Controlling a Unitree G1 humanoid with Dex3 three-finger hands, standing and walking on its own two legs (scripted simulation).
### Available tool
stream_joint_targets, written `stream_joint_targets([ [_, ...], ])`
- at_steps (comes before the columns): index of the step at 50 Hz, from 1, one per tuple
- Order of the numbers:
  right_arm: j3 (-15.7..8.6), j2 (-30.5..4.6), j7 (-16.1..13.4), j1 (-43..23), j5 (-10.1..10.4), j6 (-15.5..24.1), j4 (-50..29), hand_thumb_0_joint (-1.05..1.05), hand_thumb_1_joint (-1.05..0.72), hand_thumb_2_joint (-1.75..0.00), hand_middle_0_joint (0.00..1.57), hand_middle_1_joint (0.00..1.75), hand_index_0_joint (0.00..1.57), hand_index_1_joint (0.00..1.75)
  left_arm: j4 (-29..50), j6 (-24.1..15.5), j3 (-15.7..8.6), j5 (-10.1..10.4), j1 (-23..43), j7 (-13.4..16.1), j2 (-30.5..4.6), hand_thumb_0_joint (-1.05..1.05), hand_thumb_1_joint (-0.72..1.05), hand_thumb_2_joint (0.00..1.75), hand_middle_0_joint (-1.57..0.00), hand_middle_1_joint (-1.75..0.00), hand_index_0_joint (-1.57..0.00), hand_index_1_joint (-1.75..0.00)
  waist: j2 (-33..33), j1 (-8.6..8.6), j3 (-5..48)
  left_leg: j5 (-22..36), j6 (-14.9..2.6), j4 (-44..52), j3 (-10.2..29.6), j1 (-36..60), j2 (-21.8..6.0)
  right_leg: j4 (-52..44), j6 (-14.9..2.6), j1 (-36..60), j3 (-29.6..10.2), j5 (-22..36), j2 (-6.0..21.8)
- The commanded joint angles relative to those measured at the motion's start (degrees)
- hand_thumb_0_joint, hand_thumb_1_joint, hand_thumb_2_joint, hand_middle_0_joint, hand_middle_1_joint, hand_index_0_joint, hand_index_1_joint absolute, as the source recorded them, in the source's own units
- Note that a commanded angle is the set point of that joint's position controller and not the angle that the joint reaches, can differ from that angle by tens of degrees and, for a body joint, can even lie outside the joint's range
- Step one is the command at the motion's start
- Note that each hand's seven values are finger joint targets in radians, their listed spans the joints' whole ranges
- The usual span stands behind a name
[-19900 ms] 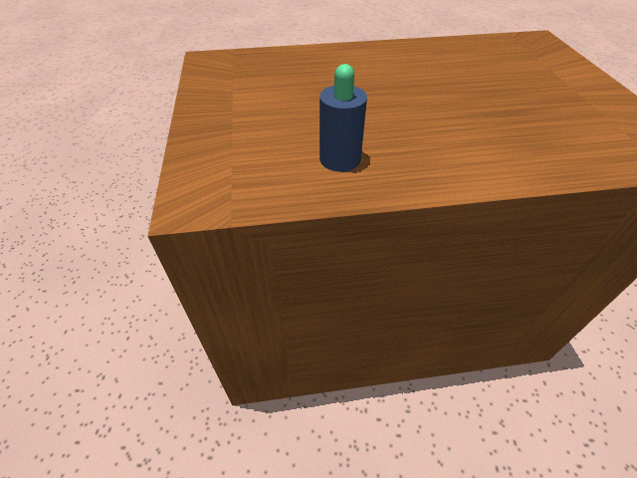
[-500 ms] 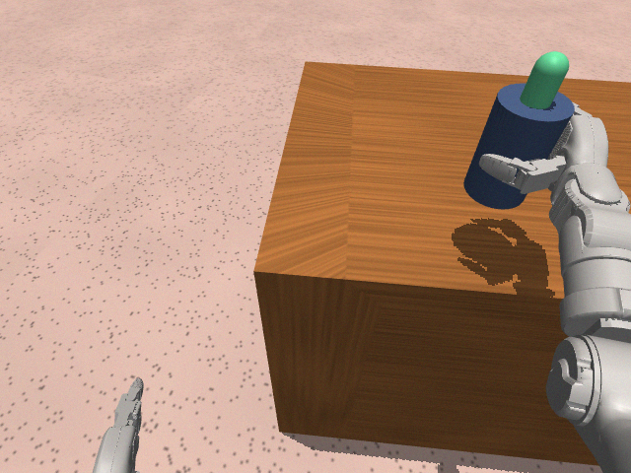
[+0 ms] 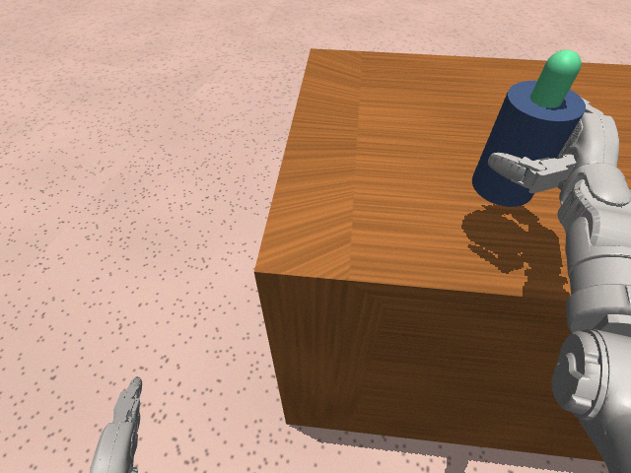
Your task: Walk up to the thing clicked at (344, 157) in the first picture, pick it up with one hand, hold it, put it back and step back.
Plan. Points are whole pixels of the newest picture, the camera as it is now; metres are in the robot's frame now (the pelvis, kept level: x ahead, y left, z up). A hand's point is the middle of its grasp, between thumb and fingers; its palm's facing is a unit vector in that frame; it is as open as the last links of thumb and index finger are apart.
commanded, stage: lower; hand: right
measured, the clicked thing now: (530, 129) +0.47 -0.20 +0.21
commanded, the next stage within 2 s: loosen in 1.02 s
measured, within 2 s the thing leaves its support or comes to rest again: rests again in 0.88 s
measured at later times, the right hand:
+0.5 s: hand (515, 172) +0.48 -0.22 +0.13, palm faces +0.22 +0.97 -0.02, open 11.0 cm
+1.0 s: hand (508, 184) +0.49 -0.22 +0.10, palm faces +0.22 +0.98 -0.01, open 11.0 cm
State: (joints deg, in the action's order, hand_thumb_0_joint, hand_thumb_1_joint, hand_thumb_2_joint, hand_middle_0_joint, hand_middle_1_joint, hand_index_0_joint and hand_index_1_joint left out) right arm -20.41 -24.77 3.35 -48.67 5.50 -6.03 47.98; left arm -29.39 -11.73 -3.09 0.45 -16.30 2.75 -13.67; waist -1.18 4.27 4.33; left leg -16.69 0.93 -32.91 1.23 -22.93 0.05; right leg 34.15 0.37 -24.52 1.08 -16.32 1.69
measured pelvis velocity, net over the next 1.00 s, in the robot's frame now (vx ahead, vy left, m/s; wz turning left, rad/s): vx -0.01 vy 0.00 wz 0.01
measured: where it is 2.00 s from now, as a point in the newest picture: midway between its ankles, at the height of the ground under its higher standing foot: outside the picture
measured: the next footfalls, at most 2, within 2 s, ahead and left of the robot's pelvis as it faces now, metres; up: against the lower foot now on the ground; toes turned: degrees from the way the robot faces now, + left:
none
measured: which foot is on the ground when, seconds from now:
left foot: down 0.00-1.00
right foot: down 0.00-1.00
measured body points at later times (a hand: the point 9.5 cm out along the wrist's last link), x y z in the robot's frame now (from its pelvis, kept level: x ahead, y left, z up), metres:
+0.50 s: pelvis -0.01 -0.01 -0.01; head +0.04 -0.02 +0.44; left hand +0.13 +0.26 -0.07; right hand +0.46 -0.27 +0.14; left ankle +0.00 +0.13 -0.73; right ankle +0.01 -0.12 -0.73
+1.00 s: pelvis -0.01 +0.00 -0.02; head +0.06 -0.02 +0.42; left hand +0.13 +0.26 -0.07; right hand +0.47 -0.28 +0.11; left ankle +0.00 +0.13 -0.73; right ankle +0.01 -0.12 -0.73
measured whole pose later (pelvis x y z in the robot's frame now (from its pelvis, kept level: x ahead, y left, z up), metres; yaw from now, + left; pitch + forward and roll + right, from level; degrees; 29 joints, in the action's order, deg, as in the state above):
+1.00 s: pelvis -0.01 +0.00 -0.02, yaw +1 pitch +14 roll +2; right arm -24.2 -29.1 3.6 -50.1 3.3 10.1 62.1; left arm -21.8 -8.3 -0.3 -0.9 -17.1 1.8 -13.6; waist 0.0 8.6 5.6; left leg -19.4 1.0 -41.8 1.0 -35.9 1.2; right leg 44.8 0.3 -38.2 0.6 -20.1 2.8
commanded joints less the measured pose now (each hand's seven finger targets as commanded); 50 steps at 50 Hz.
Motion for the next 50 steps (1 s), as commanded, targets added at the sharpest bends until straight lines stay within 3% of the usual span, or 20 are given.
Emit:
stream_joint_targets([
  [1, -3.3, -15.6, -0.3, -32.5, 1.3, 6.7, -11.6, 0.00, -0.08, -1.29, 1.24, 1.42, 1.29, 1.42, 8.5, -2.3, -2.7, 0.2, 2.7, -0.1, -7.1, 0.00, -0.55, 0.05, -0.05, -0.04, -0.04, -0.05, -1.6, 0.24, 20.7, 20.5, -0.34, 2.6, -2.0, 3.6, 1.2, -1.1, -0.97, 11.9, 0.2, 19.2, -0.8],
  [3, -2.9, -15.0, -0.2, -32.4, 1.2, 8.1, -10.5, 0.00, -0.07, -1.29, 1.24, 1.42, 1.29, 1.42, 10.5, -2.3, -0.6, 0.3, 4.7, -0.5, -5.1, 0.00, -0.55, 0.05, -0.05, -0.04, -0.04, -0.04, -1.1, 0.22, 20.3, 18.4, -0.32, 2.4, -1.8, 3.7, 1.1, -1.2, -1.14, 10.4, 0.2, 16.4, -0.8],
  [4, -3.7, -16.6, -0.3, -34.4, 1.0, 9.2, -12.6, 0.00, -0.05, -1.29, 1.23, 1.42, 1.29, 1.42, 14.2, -2.5, -1.5, 0.2, 7.5, -0.3, -6.9, 0.00, -0.56, 0.05, -0.05, -0.04, -0.04, -0.05, 0.4, 0.12, 24.3, 19.0, -0.09, 2.1, -1.5, 5.4, 1.0, -1.0, -1.41, 11.1, 0.3, 16.0, -1.0],
  [7, -3.4, -17.0, -0.1, -34.3, 0.9, 10.9, -11.1, 0.00, -0.06, -1.30, 1.24, 1.43, 1.30, 1.43, 11.6, -1.6, -2.2, 0.1, 1.1, 0.0, -7.2, 0.00, -0.55, 0.05, -0.05, -0.04, -0.04, -0.05, -1.2, 1.33, 24.7, 19.4, -0.05, 1.5, -1.2, 3.9, 0.9, -0.1, -1.44, 12.0, 0.5, 16.1, -1.2],
  [8, -3.9, -17.8, -0.2, -34.1, 1.0, 11.4, -10.9, 0.00, -0.06, -1.32, 1.25, 1.45, 1.31, 1.45, 12.1, -1.4, -4.3, 0.2, -0.7, 0.2, -9.3, 0.00, -0.55, 0.05, -0.05, -0.04, -0.04, -0.05, -1.0, 2.07, 25.6, 19.7, -0.18, 1.3, -1.4, 3.2, 1.2, -0.1, -1.37, 13.1, 0.1, 17.0, -0.9],
  [11, -4.9, -20.4, -1.0, -37.0, 0.6, 13.5, -13.8, 0.00, -0.06, -1.32, 1.26, 1.45, 1.32, 1.45, 12.8, -1.1, -3.6, 0.0, 1.7, 0.2, -8.7, 0.00, -0.55, 0.06, -0.05, -0.04, -0.04, -0.05, -4.0, 0.95, 26.7, 18.2, -0.40, 0.8, -1.2, 2.6, 1.0, 0.6, -1.08, 12.7, 0.3, 15.7, -1.1],
  [14, -2.9, -17.3, -1.7, -38.1, 0.6, 15.2, -12.7, 0.00, -0.05, -1.30, 1.25, 1.44, 1.31, 1.44, 12.0, -1.2, -0.1, 0.0, 3.5, -0.2, -5.1, 0.00, -0.54, 0.05, -0.05, -0.04, -0.04, -0.05, -4.9, 1.23, 24.8, 14.4, -0.61, 0.8, -1.5, 0.8, 1.3, 0.5, -0.98, 10.4, -0.1, 11.8, -0.7],
  [19, -3.9, -19.7, -2.3, -37.3, -0.3, 16.9, -9.2, 0.00, -0.04, -1.31, 1.25, 1.44, 1.30, 1.44, 8.9, -0.9, -2.3, -0.5, 2.1, 0.2, -7.4, 0.00, -0.55, 0.06, -0.05, -0.04, -0.04, -0.05, -8.3, 1.95, 27.3, 15.0, -0.95, -0.7, -1.4, -1.6, 1.4, 2.4, -0.56, 10.9, -0.4, 13.6, -0.5],
  [21, -3.4, -18.2, -2.3, -36.9, -0.3, 17.2, -7.2, 0.00, -0.01, -1.33, 1.26, 1.46, 1.32, 1.46, 10.1, -1.1, -3.5, -0.7, 3.8, 0.3, -9.2, 0.00, -0.54, 0.06, -0.04, -0.04, -0.04, -0.05, -6.9, 2.67, 28.6, 15.1, -0.98, -1.2, -1.8, -2.8, 1.8, 2.8, -0.49, 11.6, -0.8, 14.6, 0.0],
  [24, -3.3, -18.2, -2.0, -37.1, 0.0, 18.3, -7.7, 0.00, -0.04, -1.33, 1.26, 1.46, 1.32, 1.46, 13.0, -1.2, -0.2, -0.5, 5.2, -0.1, -6.8, 0.00, -0.54, 0.05, -0.05, -0.04, -0.04, -0.04, -6.3, 2.14, 28.5, 15.0, -1.02, -1.4, -2.5, -1.5, 2.1, 2.8, -0.26, 10.6, -1.2, 15.6, 0.3],
  [28, -3.1, -16.6, -1.3, -32.4, -0.1, 18.7, 0.3, 0.00, -0.04, -1.32, 1.25, 1.45, 1.31, 1.45, 10.1, -0.5, -0.8, -0.8, -0.2, -0.3, -7.0, 0.00, -0.54, 0.05, -0.05, -0.04, -0.04, -0.05, -4.5, 3.77, 24.5, 14.4, -1.01, -2.2, -2.9, -4.5, 2.5, 3.2, -0.25, 8.4, -1.3, 15.3, 0.5],
  [30, -5.0, -20.6, -1.3, -35.6, -0.5, 19.7, -3.7, 0.00, -0.06, -1.34, 1.27, 1.47, 1.32, 1.47, 14.4, -0.6, -1.4, -0.7, 1.7, -0.4, -8.0, 0.00, -0.54, 0.05, -0.05, -0.04, -0.04, -0.05, -6.1, 3.21, 28.7, 16.5, -0.92, -2.7, -2.1, -2.9, 2.0, 4.3, -0.38, 9.3, -0.9, 16.9, 0.1],
  [33, -4.7, -19.2, -0.9, -32.9, -0.4, 19.6, -0.3, 0.00, -0.06, -1.35, 1.28, 1.48, 1.34, 1.48, 10.5, 0.1, -2.1, -1.0, -2.6, -0.7, -8.0, 0.00, -0.54, 0.05, -0.05, -0.04, -0.04, -0.04, -7.5, 3.98, 24.5, 16.4, -1.00, -3.3, -2.1, -5.7, 2.2, 5.3, -0.29, 7.8, -0.8, 18.0, 0.1],
  [36, -5.7, -22.1, -1.2, -39.0, -0.7, 21.0, -7.3, 0.00, -0.07, -1.33, 1.27, 1.46, 1.33, 1.46, 18.5, -0.3, -1.9, -0.9, 4.2, -0.6, -8.6, 0.00, -0.55, 0.05, -0.05, -0.04, -0.04, -0.05, -6.5, 3.47, 29.9, 16.3, -0.93, -3.9, -2.0, -3.1, 2.0, 5.4, -0.56, 7.9, -0.8, 15.8, 0.1],
  [39, -3.9, -18.0, -0.4, -34.0, -0.6, 20.9, -1.1, 0.00, -0.08, -1.32, 1.26, 1.44, 1.31, 1.44, 14.5, 0.1, -0.4, -0.8, -1.4, -0.7, -6.3, 0.00, -0.55, 0.05, -0.05, -0.04, -0.04, -0.05, -5.9, 4.34, 25.3, 14.0, -0.98, -4.1, -2.1, -5.8, 2.2, 5.6, -0.74, 5.5, -1.0, 12.8, 0.0],
  [41, -5.6, -22.0, -0.4, -38.6, -0.4, 22.0, -7.7, 0.00, -0.08, -1.32, 1.26, 1.45, 1.32, 1.45, 20.5, -0.3, -1.9, -0.6, 3.3, -0.2, -8.9, 0.00, -0.55, 0.06, -0.05, -0.04, -0.04, -0.05, -6.1, 4.14, 33.2, 16.8, -0.74, -4.6, -1.7, -2.7, 1.8, 6.6, -0.97, 8.5, -0.9, 15.1, -0.1],
  [42, -6.3, -23.6, -0.4, -38.8, -0.8, 21.9, -6.8, 0.00, -0.09, -1.31, 1.26, 1.44, 1.31, 1.44, 18.8, -0.1, -2.0, -0.9, 1.9, 0.0, -9.0, 0.00, -0.55, 0.06, -0.05, -0.04, -0.04, -0.05, -6.8, 3.75, 33.0, 17.0, -0.79, -5.0, -1.8, -3.4, 2.0, 7.0, -0.77, 8.6, -0.9, 15.8, 0.0],
  [44, -4.6, -19.4, 0.2, -33.1, -0.2, 21.2, -0.9, 0.00, -0.07, -1.31, 1.26, 1.44, 1.31, 1.44, 13.9, 0.6, -0.7, -1.0, -2.9, -0.4, -7.3, 0.00, -0.55, 0.06, -0.04, -0.04, -0.04, -0.05, -7.6, 3.95, 26.4, 14.7, -1.08, -4.9, -2.3, -6.4, 2.3, 6.4, -0.47, 6.2, -1.2, 14.7, 0.0],
  [47, -6.7, -23.5, -0.2, -37.9, -0.7, 22.6, -6.6, 0.00, -0.08, -1.30, 1.25, 1.43, 1.31, 1.43, 19.0, 0.2, -0.5, -1.0, 2.4, -0.3, -7.8, 0.00, -0.55, 0.06, -0.04, -0.04, -0.04, -0.05, -8.4, 3.25, 33.3, 16.4, -1.02, -5.6, -1.9, -4.8, 2.1, 7.4, -0.47, 8.1, -1.2, 17.0, 0.1],
  [50, -5.1, -19.6, 0.2, -31.3, -0.5, 22.1, 2.3, 0.00, -0.09, -1.30, 1.25, 1.43, 1.30, 1.43, 12.6, 1.0, -0.9, -1.2, -3.0, -0.5, -6.9, 0.00, -0.54, 0.05, -0.04, -0.04, -0.04, -0.05, -8.0, 4.23, 25.2, 14.4, -1.16, -5.8, -2.2, -8.3, 2.4, 7.6, -0.39, 4.5, -1.2, 14.9, 0.0],
])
